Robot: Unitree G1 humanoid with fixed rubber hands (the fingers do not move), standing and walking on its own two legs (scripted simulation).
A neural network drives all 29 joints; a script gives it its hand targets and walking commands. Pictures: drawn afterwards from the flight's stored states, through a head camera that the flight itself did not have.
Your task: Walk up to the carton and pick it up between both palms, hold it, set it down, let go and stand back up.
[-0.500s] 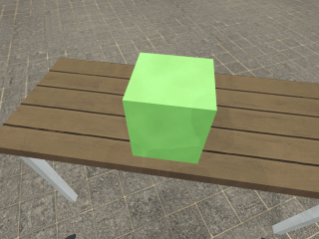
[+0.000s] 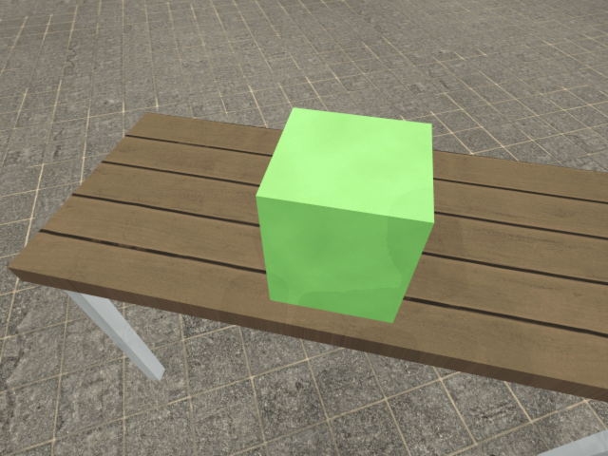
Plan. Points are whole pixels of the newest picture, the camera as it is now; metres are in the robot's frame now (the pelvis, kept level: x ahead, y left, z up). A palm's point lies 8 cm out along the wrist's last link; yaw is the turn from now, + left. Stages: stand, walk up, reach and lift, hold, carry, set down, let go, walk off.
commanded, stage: walk up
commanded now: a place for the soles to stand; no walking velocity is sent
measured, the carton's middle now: (344, 218) +0.46 -0.02 +0.04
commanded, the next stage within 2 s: none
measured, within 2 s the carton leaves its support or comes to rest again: neither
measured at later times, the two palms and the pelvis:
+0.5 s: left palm out of the picture +0.03 +0.35 -0.11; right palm out of the picture +0.09 -0.18 -0.10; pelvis -0.02 +0.08 +0.00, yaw -2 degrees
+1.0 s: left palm out of the picture +0.08 +0.32 -0.10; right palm out of the picture +0.04 -0.21 -0.10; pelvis -0.01 +0.07 +0.00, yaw -10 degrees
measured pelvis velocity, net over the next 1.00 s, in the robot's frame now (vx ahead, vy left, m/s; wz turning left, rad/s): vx -0.01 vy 0.07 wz -0.18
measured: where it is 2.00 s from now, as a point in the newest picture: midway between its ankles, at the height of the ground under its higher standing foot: outside the picture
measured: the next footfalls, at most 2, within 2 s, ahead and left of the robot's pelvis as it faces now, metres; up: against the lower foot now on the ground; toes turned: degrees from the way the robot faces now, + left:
right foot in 0.54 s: +0.02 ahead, -0.06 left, +0.00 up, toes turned -16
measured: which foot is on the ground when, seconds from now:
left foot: down 0.00-1.00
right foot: down 0.00-0.24, up 0.26-0.52, down 0.54-1.00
